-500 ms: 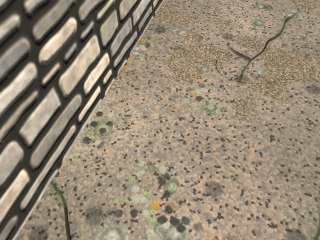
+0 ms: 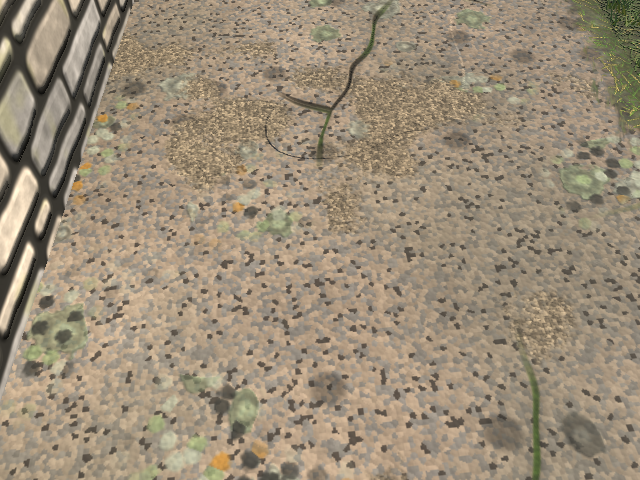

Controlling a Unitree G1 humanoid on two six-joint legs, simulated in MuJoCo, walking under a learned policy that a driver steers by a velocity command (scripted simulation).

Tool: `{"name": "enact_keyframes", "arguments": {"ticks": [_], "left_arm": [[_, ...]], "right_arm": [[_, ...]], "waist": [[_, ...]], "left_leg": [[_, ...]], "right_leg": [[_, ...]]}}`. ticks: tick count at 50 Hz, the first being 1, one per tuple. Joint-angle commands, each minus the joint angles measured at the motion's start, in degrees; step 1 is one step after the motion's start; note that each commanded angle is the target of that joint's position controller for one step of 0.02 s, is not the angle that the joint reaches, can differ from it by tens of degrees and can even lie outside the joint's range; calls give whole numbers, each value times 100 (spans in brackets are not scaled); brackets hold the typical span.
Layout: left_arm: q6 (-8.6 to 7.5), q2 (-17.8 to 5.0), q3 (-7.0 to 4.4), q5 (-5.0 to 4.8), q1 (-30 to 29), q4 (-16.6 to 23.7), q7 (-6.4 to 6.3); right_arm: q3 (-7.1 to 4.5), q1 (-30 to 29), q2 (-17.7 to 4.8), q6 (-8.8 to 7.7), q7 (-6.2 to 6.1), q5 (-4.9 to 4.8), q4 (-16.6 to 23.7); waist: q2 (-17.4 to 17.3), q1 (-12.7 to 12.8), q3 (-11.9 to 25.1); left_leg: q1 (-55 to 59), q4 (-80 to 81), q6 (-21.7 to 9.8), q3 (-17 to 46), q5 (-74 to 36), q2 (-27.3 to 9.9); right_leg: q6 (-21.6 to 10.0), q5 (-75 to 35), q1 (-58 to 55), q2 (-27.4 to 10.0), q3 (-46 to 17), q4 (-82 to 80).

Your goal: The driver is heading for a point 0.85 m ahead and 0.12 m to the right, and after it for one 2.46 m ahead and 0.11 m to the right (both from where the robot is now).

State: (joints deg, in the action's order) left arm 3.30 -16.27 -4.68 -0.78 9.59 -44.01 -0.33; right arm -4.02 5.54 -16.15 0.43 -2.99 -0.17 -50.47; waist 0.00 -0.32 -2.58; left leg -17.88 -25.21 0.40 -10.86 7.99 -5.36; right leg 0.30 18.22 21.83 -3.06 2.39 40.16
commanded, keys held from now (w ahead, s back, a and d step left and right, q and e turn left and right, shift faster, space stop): e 0.52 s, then no key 0.14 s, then w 0.34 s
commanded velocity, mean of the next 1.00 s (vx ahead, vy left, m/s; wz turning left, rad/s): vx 0.09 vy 0.00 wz -0.42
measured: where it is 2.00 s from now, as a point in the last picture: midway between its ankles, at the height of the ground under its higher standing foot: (462, 445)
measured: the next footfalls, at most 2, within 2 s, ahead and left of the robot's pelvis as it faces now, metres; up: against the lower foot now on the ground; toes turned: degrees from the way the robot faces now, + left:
right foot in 0.02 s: +0.05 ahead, -0.12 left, +0.00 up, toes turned -4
left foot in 0.54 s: +0.10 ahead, +0.10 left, +0.00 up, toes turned -24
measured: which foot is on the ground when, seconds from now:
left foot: down 0.00-0.02, up 0.04-0.52, down 0.54-0.90, up 0.92-1.00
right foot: up 0.00-0.00, down 0.02-0.52, up 0.54-0.88, down 0.90-1.00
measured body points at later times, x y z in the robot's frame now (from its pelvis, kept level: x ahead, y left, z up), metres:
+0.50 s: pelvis +0.01 -0.01 +0.00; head +0.05 -0.03 +0.45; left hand +0.23 +0.23 -0.09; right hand +0.09 -0.33 -0.10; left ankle +0.06 +0.12 -0.72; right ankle +0.01 -0.11 -0.74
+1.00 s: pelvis +0.05 -0.05 +0.01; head +0.05 -0.07 +0.46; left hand +0.25 +0.16 -0.09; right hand +0.01 -0.34 -0.13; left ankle +0.07 +0.09 -0.68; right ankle -0.03 -0.13 -0.74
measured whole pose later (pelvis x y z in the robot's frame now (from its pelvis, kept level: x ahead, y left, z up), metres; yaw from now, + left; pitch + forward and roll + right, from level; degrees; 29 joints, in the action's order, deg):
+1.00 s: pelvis +0.05 -0.05 +0.01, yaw -24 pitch +1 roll +0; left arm -2.6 -15.0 -2.9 -0.4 17.5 -41.8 -0.1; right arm -2.9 14.6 -17.4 -3.1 1.2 -1.8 -49.4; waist -2.0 -0.5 0.6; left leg -21.9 -51.9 -1.8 0.1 24.5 -2.3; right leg -2.6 17.1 8.4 1.4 -0.2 24.1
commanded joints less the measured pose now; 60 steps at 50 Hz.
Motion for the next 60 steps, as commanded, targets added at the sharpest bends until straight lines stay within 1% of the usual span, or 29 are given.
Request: {"name": "enact_keyframes", "arguments": {"ticks": [1,2,3,4,5,6,7,9,14,20,25,26,27,28,29,30,32,33,37,40,42,44,45,46,47,48,50,54,60], "left_arm": [[4,-667,-260,60,814,119,38],[5,-1224,-403,69,939,181,-60],[-71,-1734,-447,198,791,394,-70],[-227,-1475,-394,318,719,430,-37],[-347,-1341,-352,273,427,463,-47],[-390,-1162,-315,150,89,541,-72],[-393,-993,-251,53,-79,587,-94],[-383,-860,-185,63,17,599,-145],[-341,-993,-227,21,302,604,-228],[-248,-1138,-276,43,132,772,-187],[-140,-1095,-245,-68,-233,949,-200],[-121,-963,-206,-71,-189,989,-220],[-119,-596,-110,11,148,973,-209],[-184,-753,-172,-20,168,1153,-203],[-238,-1181,-280,75,303,1045,-186],[-226,-1301,-349,32,364,895,-169],[-87,-1048,-314,21,451,704,-233],[-63,-871,-259,9,406,715,-220],[-168,-502,-41,-10,-121,907,-100],[-326,-497,16,-15,-316,941,-31],[-420,-555,-11,-36,-15,789,-11],[-458,-594,-57,-58,643,493,-29],[-461,-702,-95,-80,1222,360,-75],[-454,-1201,-196,-31,1771,294,-133],[-544,-1548,-298,62,1912,295,-37],[-659,-1134,-180,72,1589,364,6],[-773,-773,-57,58,1195,439,40],[-774,-712,-24,67,1181,420,21],[-782,-902,-74,19,1586,176,-24]], "right_arm": [[-210,-10,-811,12,35,-124,192],[-134,112,-447,38,104,18,234],[-140,-364,-433,-4,73,143,610],[-200,-751,-629,-21,46,113,698],[-243,-614,-698,-12,29,13,654],[-281,-359,-725,3,-22,22,474],[-309,-255,-782,12,-57,73,403],[-313,-178,-705,-28,-34,72,411],[-235,-410,-521,-98,9,13,548],[-206,-395,-604,-186,136,-41,609],[-234,174,-693,-307,264,-64,534],[-292,371,-876,-304,263,-26,482],[-350,413,-1237,-256,231,76,524],[-354,360,-1426,-212,238,261,529],[-285,150,-1148,-234,225,222,679],[-208,-119,-864,-233,198,156,763],[-122,-264,-693,-204,206,7,782],[-90,-184,-696,-183,200,-5,741],[-101,422,-856,-143,174,-34,519],[-162,573,-1162,-173,212,-81,481],[-173,605,-1251,-198,275,-185,441],[-79,563,-1002,-243,332,-205,418],[58,388,-602,-311,384,-123,478],[210,172,-81,-418,453,27,715],[82,-99,-522,-523,402,-98,936],[-35,-66,-892,-553,394,-192,899],[-62,104,-857,-579,441,-192,726],[1,-82,-554,-606,541,-71,760],[156,-1022,-319,-598,627,-102,1160]], "waist": [[-402,327,775],[1101,186,554],[1851,217,409],[1185,380,584],[1014,157,527],[752,0,558],[764,-48,569],[733,-86,737],[791,90,713],[892,157,703],[864,-173,862],[656,-189,939],[-559,52,1113],[-1693,159,776],[-1216,144,726],[-857,215,636],[-708,200,462],[-720,168,433],[-1163,-261,395],[-1150,-366,140],[-932,-176,70],[-733,182,185],[-470,456,463],[923,561,780],[1368,685,414],[888,532,-45],[852,346,-327],[581,275,-275],[554,511,-469]], "left_leg": [[71,-128,-471,558,342,-1003],[-1151,-1745,127,-83,1617,-314],[-2337,-2966,400,446,2993,467],[-2325,-3710,284,1184,2812,416],[-2350,-3864,170,1365,2221,350],[-2303,-3856,142,1444,1775,283],[-2230,-3857,166,1459,1499,282],[-1945,-3969,218,1448,1148,407],[-1894,-2679,366,1575,938,536],[-971,-1607,389,1628,1227,725],[215,246,168,1517,375,762],[898,621,17,1706,-283,352],[1594,691,-433,2748,-1206,-847],[1433,792,-1510,4047,-2202,-1697],[1228,778,-1859,4036,-2161,-1927],[1119,675,-1627,3395,-1983,-1523],[1100,574,-1283,2680,-1748,-971],[1019,582,-1298,2452,-1923,-847],[1281,1263,-1246,2436,1389,-645],[879,1421,-1267,2452,1560,-773],[552,1340,-1268,2402,1525,-789],[-111,936,-1048,2204,1349,-626],[-729,213,-727,1863,1341,-355],[-1917,-1652,-242,973,1869,336],[-2720,-2700,-167,1035,2626,492],[-3035,-3369,-220,1323,2329,133],[-3195,-3492,-333,1349,1351,-93],[-2928,-2883,-107,1138,97,-125],[-1873,-1000,34,885,-1132,239]], "right_leg": [[-481,-782,-1328,223,4,-1385],[-980,-2036,-1872,-953,-1733,-2093],[-1980,-2664,-1647,-1954,-3287,-2325],[-2031,-2143,-1430,-1765,-3091,-2442],[-1679,-1862,-1372,-1438,-2608,-2428],[-1338,-1586,-1366,-1176,-2289,-2339],[-1203,-1716,-1303,-1075,-2125,-2291],[-1215,-2117,-1272,-902,-1980,-2227],[-1252,-1938,-1700,-797,-2221,-2103],[-1369,-2007,-1313,-717,-2794,-1951],[-1035,-2516,-1267,-373,-3102,-1465],[-767,-1822,-837,-123,-2920,-1185],[-431,14,-97,524,-2063,-14],[-138,2040,1045,1248,-1252,994],[75,1966,1145,842,-1358,2158],[162,1563,1115,781,-1354,2577],[362,983,1197,780,-1295,2890],[427,848,1089,804,-1213,2860],[415,517,849,437,-507,1097],[234,806,15,379,-132,-178],[19,125,-760,454,27,-1202],[-232,-490,-2070,475,35,-1947],[-385,-418,-3018,-4,-567,-1997],[-853,-338,-3896,-1224,-2331,-2260],[-1602,352,-3284,-2032,-3711,-2793],[-1671,1000,-3010,-1871,-3533,-2944],[-1339,1003,-2799,-1336,-2717,-3189],[-1208,-1201,-2502,-950,-1599,-3367],[-1129,-1564,-1833,-823,-873,-3497]]}}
